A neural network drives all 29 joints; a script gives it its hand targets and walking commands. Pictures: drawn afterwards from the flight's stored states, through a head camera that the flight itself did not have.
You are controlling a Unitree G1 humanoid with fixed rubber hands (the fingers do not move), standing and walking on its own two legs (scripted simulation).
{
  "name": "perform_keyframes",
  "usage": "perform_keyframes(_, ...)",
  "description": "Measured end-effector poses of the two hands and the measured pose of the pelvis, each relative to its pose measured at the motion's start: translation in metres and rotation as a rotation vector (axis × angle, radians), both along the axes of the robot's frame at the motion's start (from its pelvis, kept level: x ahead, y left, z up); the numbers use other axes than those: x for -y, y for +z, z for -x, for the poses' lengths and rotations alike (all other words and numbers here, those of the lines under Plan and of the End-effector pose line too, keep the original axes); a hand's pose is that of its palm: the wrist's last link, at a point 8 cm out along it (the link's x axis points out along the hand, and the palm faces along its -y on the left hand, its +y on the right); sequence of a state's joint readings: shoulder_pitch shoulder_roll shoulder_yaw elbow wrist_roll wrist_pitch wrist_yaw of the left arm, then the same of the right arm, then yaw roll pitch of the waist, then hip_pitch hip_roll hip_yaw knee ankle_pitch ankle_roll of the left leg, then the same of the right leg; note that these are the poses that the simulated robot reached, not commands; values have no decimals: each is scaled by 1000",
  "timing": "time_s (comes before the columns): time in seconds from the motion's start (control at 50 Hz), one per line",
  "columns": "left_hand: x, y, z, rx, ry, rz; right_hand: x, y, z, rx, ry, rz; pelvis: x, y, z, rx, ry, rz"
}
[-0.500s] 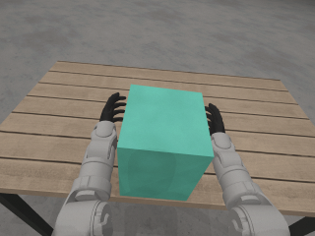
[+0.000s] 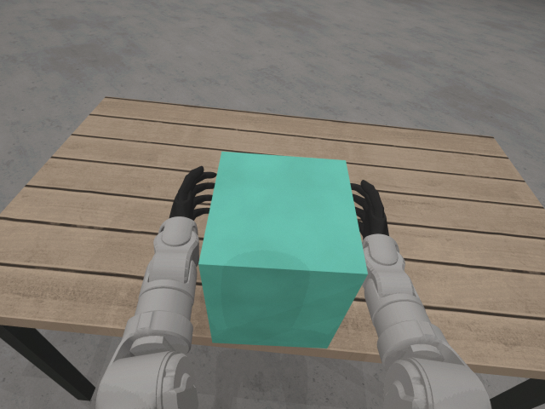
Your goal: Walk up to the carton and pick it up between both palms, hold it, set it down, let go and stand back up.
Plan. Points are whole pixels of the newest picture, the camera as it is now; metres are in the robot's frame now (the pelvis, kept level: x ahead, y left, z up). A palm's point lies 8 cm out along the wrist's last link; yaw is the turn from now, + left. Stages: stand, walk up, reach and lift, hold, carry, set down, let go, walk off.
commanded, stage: set down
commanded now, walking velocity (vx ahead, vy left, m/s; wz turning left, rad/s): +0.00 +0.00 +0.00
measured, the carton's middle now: (276, 254) +0.36 +0.02 +0.02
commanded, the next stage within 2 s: none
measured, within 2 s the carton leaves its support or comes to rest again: neither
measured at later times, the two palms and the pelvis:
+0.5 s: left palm (186, 217) +0.38 +0.17 +0.08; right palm (371, 234) +0.37 -0.13 +0.08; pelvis +0.01 +0.00 +0.00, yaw +0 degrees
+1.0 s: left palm (189, 228) +0.38 +0.16 +0.05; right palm (368, 247) +0.37 -0.13 +0.05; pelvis +0.00 +0.00 +0.00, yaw -1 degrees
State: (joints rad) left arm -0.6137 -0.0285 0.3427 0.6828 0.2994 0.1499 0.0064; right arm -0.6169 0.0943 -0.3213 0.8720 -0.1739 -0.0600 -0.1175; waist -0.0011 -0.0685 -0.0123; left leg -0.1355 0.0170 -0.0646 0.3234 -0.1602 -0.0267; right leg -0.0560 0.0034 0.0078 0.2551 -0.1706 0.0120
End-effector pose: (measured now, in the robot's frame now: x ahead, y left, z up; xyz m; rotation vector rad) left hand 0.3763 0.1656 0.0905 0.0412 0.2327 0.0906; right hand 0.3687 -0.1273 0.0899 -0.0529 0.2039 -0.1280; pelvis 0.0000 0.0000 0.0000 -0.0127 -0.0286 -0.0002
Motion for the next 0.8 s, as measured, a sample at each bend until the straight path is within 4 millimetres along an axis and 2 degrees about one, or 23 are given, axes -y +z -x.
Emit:
perform_keyframes(0.52, 0, -8, -6, 11, -16, 2, 2, -12, -4, 66, 6, -4, 4, 1, -8, 14, 0, -8)
perform_keyframes(0.8, 0, -9, -6, 20, -22, -2, 3, -12, -4, 73, 19, 24, 3, 1, -4, 23, 3, -9)
